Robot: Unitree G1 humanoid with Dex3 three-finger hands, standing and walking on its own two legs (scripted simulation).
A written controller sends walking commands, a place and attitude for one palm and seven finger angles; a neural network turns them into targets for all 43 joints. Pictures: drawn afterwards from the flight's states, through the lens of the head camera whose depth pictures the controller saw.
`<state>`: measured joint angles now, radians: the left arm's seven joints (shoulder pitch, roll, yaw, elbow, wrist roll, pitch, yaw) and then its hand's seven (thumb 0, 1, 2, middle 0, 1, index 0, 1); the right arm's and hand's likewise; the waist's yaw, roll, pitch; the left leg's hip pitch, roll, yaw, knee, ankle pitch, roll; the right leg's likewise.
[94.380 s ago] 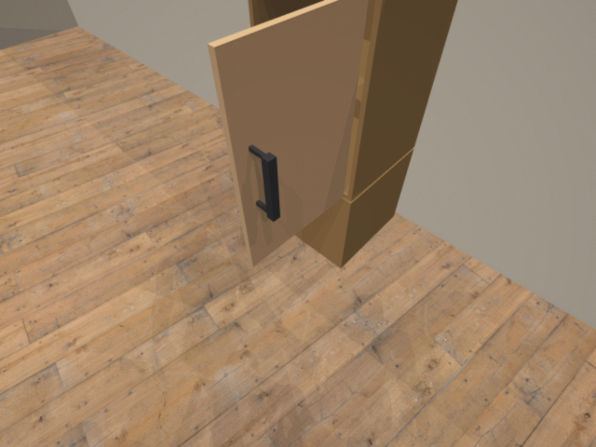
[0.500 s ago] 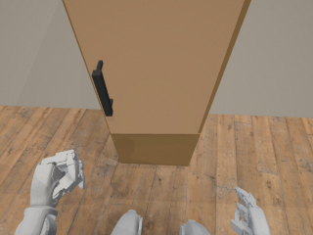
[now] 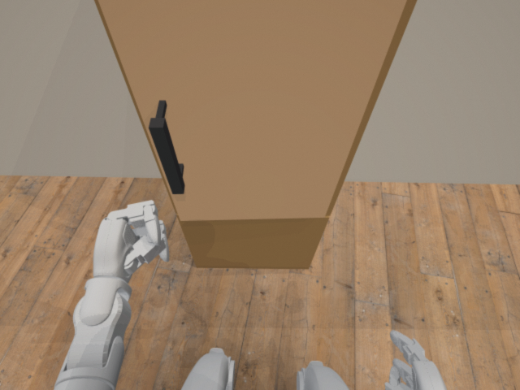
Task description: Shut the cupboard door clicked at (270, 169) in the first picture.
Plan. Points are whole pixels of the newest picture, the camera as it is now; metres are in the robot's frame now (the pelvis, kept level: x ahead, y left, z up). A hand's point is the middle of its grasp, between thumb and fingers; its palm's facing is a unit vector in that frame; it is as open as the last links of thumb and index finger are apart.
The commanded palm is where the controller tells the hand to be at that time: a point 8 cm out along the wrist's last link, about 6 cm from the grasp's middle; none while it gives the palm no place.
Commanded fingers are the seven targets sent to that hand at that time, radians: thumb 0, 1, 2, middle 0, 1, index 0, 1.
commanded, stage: bring the fist close to the handle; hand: left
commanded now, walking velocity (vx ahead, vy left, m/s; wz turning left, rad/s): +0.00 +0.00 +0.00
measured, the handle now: (170, 151) +0.49 +0.19 +0.05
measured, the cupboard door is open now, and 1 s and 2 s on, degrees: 3 3 0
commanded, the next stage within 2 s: push the door shut along its arc in 0.78 s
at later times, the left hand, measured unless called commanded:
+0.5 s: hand (181, 193) +0.40 +0.15 +0.06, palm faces +0.09 -1.00 +0.01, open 3.2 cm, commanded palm +0.36 +0.19 +0.05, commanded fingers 0.00 0.90 0.90 -1.30 -1.50 -1.30 -1.50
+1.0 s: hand (185, 199) +0.39 +0.14 +0.05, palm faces +0.06 -1.00 -0.02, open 3.1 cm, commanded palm +0.38 +0.19 +0.05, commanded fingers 0.00 0.90 0.90 -1.30 -1.50 -1.30 -1.50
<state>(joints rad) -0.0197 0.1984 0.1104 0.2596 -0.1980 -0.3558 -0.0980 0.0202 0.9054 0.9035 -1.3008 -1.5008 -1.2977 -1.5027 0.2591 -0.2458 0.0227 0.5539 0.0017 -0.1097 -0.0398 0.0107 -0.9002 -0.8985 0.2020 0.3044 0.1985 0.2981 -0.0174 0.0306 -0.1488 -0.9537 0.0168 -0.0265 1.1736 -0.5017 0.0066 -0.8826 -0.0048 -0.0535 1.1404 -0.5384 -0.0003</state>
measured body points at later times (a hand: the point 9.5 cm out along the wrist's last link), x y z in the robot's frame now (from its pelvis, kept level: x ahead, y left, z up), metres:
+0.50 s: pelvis +0.00 +0.00 +0.00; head +0.08 +0.00 +0.45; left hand +0.38 +0.20 +0.06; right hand +0.11 -0.26 -0.11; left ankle +0.04 +0.11 -0.65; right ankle +0.01 -0.12 -0.65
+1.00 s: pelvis +0.00 -0.01 +0.01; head +0.08 -0.01 +0.45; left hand +0.38 +0.20 +0.05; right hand +0.11 -0.27 -0.11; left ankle +0.04 +0.11 -0.65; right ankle +0.01 -0.12 -0.65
